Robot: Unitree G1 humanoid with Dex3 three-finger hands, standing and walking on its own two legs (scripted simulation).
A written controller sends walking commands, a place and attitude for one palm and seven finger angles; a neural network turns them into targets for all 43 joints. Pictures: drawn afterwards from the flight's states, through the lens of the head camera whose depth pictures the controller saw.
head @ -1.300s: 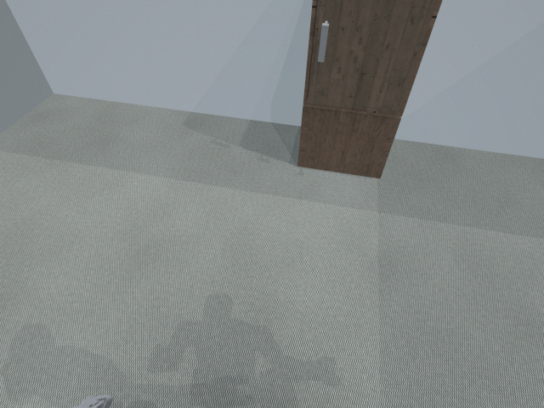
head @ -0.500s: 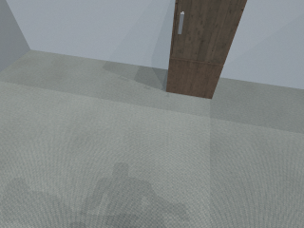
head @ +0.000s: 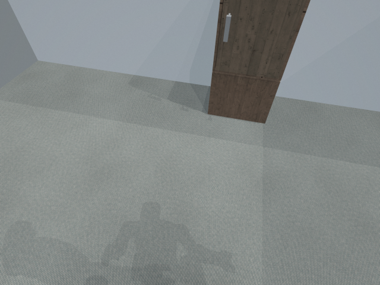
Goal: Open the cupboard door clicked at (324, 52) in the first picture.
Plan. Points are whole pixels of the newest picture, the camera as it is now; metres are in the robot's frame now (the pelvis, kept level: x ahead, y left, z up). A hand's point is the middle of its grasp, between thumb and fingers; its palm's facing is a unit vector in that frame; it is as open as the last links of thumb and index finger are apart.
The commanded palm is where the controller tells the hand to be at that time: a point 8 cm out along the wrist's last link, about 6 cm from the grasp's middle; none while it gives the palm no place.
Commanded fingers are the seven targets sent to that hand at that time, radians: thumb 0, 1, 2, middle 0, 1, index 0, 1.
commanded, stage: look at it before walking up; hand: left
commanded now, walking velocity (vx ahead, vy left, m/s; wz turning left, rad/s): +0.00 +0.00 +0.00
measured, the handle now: (227, 27) +1.45 -0.13 -0.06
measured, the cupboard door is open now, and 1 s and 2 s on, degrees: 0 0 0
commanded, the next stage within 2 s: walk to a spot facing it in 0.14 s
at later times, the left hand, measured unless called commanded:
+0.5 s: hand out of the picture +0.04 +0.21 -0.18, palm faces -0.05 -0.97 -0.23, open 7.4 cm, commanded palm none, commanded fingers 0.00 0.90 0.90 -0.20 -0.30 -0.20 -0.30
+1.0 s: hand (150, 215) +0.34 +0.14 -0.18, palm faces -0.30 -0.94 -0.15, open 7.4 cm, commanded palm none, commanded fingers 0.00 0.90 0.90 -0.20 -0.30 -0.20 -0.30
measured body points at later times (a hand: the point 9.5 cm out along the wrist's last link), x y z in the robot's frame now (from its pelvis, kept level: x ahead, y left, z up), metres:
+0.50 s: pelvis +0.03 +0.00 -0.01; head +0.02 +0.00 +0.44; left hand +0.05 +0.26 -0.16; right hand +0.05 -0.27 -0.16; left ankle +0.01 +0.13 -0.74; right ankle +0.01 -0.12 -0.75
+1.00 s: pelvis +0.19 -0.01 -0.01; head +0.24 +0.00 +0.43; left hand +0.36 +0.19 -0.17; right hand +0.02 -0.17 -0.15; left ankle +0.05 +0.12 -0.74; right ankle +0.29 -0.16 -0.71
